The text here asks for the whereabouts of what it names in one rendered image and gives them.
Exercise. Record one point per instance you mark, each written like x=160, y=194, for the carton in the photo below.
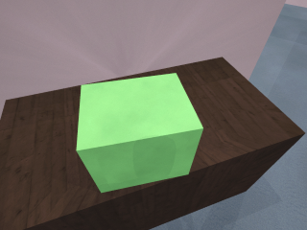
x=136, y=131

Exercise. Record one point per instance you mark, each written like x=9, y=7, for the pedestal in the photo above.
x=44, y=184

